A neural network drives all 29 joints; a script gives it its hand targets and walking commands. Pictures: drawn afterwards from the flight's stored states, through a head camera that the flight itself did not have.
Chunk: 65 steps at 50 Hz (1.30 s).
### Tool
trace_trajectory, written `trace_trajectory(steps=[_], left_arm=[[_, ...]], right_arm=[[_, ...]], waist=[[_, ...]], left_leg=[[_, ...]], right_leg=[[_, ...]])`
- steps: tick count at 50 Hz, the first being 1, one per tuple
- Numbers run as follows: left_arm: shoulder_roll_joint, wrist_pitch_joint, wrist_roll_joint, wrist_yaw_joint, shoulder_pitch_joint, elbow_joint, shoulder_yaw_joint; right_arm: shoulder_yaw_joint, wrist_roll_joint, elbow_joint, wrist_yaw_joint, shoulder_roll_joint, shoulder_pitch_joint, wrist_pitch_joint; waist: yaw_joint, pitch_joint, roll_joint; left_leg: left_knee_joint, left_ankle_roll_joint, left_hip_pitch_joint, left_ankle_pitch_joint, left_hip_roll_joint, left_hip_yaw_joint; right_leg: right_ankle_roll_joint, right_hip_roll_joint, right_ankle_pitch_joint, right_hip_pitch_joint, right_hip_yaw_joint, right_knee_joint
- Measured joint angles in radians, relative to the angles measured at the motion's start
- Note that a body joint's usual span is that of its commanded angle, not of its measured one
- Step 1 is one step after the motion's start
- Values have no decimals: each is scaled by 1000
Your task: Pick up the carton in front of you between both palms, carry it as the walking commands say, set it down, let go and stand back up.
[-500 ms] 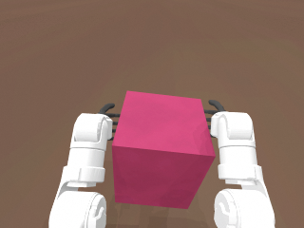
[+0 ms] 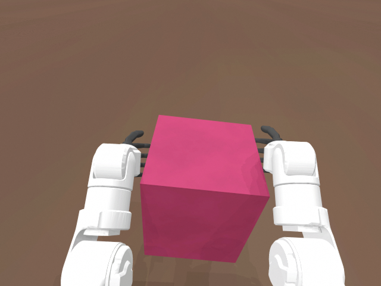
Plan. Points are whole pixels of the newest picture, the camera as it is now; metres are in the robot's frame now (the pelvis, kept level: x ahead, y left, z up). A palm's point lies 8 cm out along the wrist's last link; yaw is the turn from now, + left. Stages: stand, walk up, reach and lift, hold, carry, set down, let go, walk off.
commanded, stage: carry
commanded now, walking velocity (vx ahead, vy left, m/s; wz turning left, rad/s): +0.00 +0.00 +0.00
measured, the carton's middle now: (197, 190) +0.34 +0.00 +0.03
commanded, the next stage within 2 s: none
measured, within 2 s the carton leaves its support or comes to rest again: neither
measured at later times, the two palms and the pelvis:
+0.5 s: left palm (127, 160) +0.34 +0.14 +0.13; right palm (273, 156) +0.36 -0.15 +0.14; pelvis +0.00 +0.00 +0.00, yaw +0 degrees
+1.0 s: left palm (128, 158) +0.35 +0.14 +0.13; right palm (273, 154) +0.36 -0.15 +0.14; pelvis +0.00 +0.00 +0.00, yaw +0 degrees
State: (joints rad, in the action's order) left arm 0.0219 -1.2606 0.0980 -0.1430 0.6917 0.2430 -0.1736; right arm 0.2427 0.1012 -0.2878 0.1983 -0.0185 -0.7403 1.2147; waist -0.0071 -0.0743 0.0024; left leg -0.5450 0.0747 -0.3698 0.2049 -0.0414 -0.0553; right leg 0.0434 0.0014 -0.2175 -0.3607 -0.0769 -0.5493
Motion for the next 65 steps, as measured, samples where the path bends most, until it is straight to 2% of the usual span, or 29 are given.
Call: trace_trajectory(steps=[65], left_arm=[[2, 2, -1, -2, -2, -10, 0]], right_arm=[[1, -4, 10, 7, -2, 2, -2]], waist=[[-1, -1, 0]], left_leg=[[-1, -1, -3, 8, 1, 1]], right_leg=[[-2, 0, -7, -1, -2, 2]])
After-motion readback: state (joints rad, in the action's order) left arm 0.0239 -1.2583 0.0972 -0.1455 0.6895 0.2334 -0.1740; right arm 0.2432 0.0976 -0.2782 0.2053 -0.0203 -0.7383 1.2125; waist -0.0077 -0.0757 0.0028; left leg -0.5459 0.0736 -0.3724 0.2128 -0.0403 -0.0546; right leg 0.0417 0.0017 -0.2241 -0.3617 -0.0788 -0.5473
